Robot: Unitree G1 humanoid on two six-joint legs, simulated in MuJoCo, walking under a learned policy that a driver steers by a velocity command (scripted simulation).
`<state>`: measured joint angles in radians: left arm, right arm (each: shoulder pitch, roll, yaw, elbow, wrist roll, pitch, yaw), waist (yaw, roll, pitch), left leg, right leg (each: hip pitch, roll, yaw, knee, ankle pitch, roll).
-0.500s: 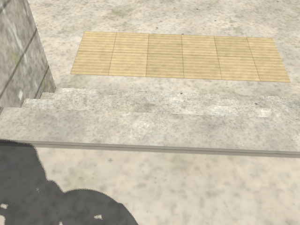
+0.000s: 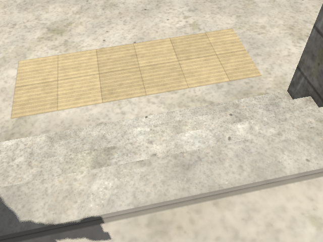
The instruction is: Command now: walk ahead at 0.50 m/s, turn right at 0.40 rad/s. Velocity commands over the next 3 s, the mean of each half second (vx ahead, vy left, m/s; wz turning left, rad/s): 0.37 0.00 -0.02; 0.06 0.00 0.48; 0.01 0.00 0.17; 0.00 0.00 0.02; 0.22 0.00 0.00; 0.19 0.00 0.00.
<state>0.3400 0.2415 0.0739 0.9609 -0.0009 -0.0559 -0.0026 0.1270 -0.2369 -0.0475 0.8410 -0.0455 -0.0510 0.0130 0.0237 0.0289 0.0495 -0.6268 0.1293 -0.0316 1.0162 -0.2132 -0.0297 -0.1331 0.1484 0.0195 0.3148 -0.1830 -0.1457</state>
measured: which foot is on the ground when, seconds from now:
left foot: up 0.00-0.28, down 0.30-0.86, up 0.88-1.00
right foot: down 0.00-0.30, up 0.32-0.84, down 0.86-1.00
